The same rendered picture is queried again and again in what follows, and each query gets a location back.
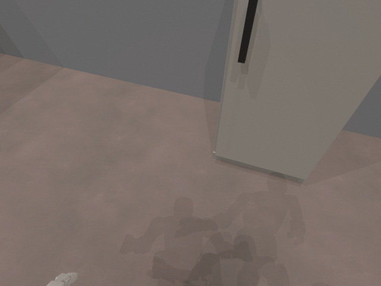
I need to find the handle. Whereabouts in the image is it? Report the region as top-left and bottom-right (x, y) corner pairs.
(238, 0), (258, 63)

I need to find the fridge door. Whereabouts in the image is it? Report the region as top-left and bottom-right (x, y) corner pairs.
(215, 0), (381, 180)

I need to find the robot left hand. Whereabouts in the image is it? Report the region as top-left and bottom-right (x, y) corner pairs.
(47, 272), (78, 286)

